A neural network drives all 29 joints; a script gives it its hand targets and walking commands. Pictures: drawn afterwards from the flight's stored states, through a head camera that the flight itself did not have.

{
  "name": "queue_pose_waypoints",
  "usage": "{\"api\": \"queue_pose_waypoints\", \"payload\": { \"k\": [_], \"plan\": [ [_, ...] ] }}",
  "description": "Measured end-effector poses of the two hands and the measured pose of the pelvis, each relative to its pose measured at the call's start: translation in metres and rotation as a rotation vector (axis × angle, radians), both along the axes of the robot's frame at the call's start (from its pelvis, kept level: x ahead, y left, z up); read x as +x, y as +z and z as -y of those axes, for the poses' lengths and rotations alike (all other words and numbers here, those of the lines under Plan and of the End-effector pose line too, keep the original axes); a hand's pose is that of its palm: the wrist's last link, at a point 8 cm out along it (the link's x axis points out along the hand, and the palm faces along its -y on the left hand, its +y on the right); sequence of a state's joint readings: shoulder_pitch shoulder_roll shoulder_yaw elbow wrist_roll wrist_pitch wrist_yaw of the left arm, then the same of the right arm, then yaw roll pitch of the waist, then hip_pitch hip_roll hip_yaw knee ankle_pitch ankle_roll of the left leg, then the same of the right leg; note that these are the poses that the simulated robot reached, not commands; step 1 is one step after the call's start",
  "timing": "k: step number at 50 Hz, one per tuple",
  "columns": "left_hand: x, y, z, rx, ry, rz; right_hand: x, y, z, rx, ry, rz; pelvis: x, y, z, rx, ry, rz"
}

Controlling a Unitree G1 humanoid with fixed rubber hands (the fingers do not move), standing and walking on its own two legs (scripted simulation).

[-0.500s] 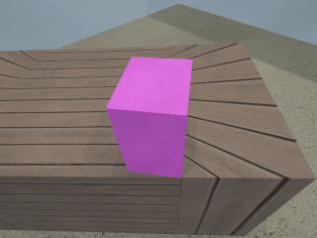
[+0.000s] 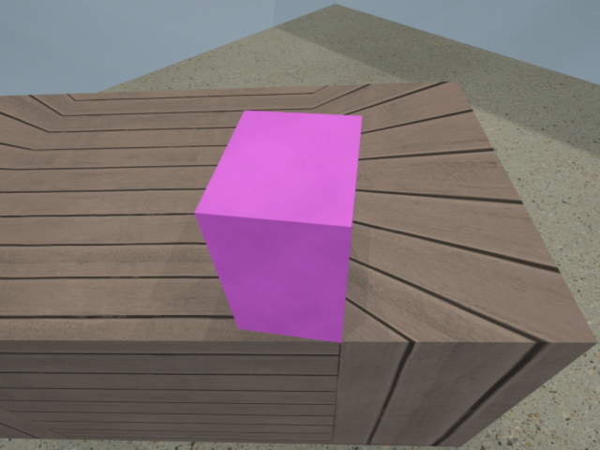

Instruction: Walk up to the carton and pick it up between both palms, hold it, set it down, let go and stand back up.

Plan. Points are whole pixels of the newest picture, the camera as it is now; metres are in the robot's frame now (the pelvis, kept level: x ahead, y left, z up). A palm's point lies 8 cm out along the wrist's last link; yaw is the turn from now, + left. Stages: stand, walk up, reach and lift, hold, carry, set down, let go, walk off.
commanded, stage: stand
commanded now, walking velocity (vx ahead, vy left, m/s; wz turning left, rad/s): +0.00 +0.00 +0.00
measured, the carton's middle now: (295, 231) +0.40 +0.04 +0.07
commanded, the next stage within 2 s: none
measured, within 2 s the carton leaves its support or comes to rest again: neither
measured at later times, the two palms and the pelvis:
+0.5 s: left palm out of the picture +0.02 +0.23 -0.13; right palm out of the picture +0.01 -0.23 -0.14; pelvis +0.01 +0.00 +0.00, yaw +0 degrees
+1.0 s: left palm out of the picture +0.02 +0.23 -0.14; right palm out of the picture +0.00 -0.23 -0.14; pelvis +0.02 +0.00 +0.00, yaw -1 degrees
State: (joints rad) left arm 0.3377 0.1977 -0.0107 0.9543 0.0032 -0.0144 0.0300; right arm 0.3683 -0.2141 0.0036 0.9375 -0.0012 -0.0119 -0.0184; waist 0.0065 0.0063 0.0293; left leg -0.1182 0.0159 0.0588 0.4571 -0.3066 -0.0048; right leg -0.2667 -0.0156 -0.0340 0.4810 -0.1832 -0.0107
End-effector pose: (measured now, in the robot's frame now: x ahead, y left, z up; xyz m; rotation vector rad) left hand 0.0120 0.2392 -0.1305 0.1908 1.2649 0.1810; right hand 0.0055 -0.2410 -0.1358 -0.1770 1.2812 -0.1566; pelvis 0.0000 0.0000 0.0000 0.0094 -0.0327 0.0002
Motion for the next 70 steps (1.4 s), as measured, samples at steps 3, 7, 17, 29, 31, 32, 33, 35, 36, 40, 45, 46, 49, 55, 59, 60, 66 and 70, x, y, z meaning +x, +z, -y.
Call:
{"api": "queue_pose_waypoints", "payload": {
  "k": [3, 7, 17, 29, 31, 32, 33, 35, 36, 40, 45, 46, 49, 55, 59, 60, 66, 70],
  "plan": [
    [0.001, -0.001, 0.001, -0.002, 0.001, -0.005, 0.0, 0.0, -0.001, 0.001, -0.003, -0.005, 0.001, 0.0, 0.0, 0.0, -0.001, 0.0],
    [0.001, -0.001, 0.002, -0.004, 0.001, -0.012, 0.0, -0.001, -0.002, 0.002, -0.006, -0.012, 0.003, 0.0, 0.0, -0.001, -0.002, -0.001],
    [0.004, -0.003, 0.004, -0.01, 0.002, -0.027, 0.0, -0.001, -0.004, 0.003, -0.015, -0.028, 0.007, 0.001, 0.0, -0.002, -0.005, -0.002],
    [0.007, -0.004, 0.005, -0.015, 0.002, -0.043, 0.0, -0.002, -0.008, 0.006, -0.025, -0.044, 0.011, 0.001, -0.001, -0.004, -0.009, -0.002],
    [0.007, -0.005, 0.006, -0.016, 0.002, -0.045, 0.0, -0.002, -0.008, 0.006, -0.026, -0.047, 0.012, 0.001, -0.002, -0.004, -0.009, -0.002],
    [0.007, -0.005, 0.006, -0.017, 0.001, -0.046, -0.001, -0.002, -0.009, 0.006, -0.027, -0.048, 0.012, 0.002, -0.002, -0.004, -0.009, -0.002],
    [0.007, -0.005, 0.006, -0.017, 0.001, -0.047, -0.001, -0.002, -0.009, 0.006, -0.028, -0.049, 0.013, 0.002, -0.002, -0.004, -0.01, -0.002],
    [0.008, -0.005, 0.006, -0.018, 0.001, -0.05, -0.001, -0.002, -0.009, 0.007, -0.03, -0.052, 0.013, 0.002, -0.002, -0.004, -0.01, -0.002],
    [0.008, -0.005, 0.006, -0.018, 0.001, -0.051, -0.001, -0.002, -0.01, 0.007, -0.031, -0.053, 0.013, 0.002, -0.002, -0.004, -0.011, -0.002],
    [0.008, -0.006, 0.006, -0.02, 0.001, -0.056, -0.001, -0.002, -0.011, 0.008, -0.034, -0.058, 0.014, 0.002, -0.003, -0.005, -0.012, -0.002],
    [0.009, -0.006, 0.007, -0.022, 0.0, -0.062, -0.002, -0.002, -0.013, 0.009, -0.038, -0.063, 0.016, 0.002, -0.003, -0.005, -0.014, -0.002],
    [0.009, -0.006, 0.007, -0.022, 0.0, -0.063, -0.002, -0.003, -0.013, 0.009, -0.039, -0.064, 0.016, 0.002, -0.004, -0.005, -0.014, -0.002],
    [0.009, -0.007, 0.007, -0.024, 0.002, -0.064, -0.002, -0.003, -0.014, 0.011, -0.042, -0.066, 0.016, 0.002, -0.004, -0.007, -0.014, -0.003],
    [0.01, -0.006, 0.005, -0.024, 0.003, -0.063, -0.002, -0.004, -0.017, 0.014, -0.045, -0.066, 0.018, 0.002, -0.006, -0.009, -0.013, -0.002],
    [0.01, -0.006, 0.005, -0.022, 0.004, -0.062, -0.001, -0.005, -0.019, 0.018, -0.047, -0.066, 0.018, 0.002, -0.007, -0.009, -0.014, 0.0],
    [0.01, -0.006, 0.004, -0.022, 0.004, -0.063, -0.001, -0.005, -0.02, 0.018, -0.048, -0.065, 0.018, 0.002, -0.007, -0.009, -0.014, 0.0],
    [0.008, -0.007, 0.004, -0.023, 0.005, -0.069, -0.003, -0.006, -0.022, 0.021, -0.053, -0.067, 0.018, 0.002, -0.008, -0.009, -0.015, 0.002],
    [0.006, -0.007, 0.004, -0.024, 0.007, -0.074, -0.005, -0.006, -0.023, 0.021, -0.055, -0.075, 0.017, 0.002, -0.009, -0.008, -0.014, 0.003]
  ]
}}
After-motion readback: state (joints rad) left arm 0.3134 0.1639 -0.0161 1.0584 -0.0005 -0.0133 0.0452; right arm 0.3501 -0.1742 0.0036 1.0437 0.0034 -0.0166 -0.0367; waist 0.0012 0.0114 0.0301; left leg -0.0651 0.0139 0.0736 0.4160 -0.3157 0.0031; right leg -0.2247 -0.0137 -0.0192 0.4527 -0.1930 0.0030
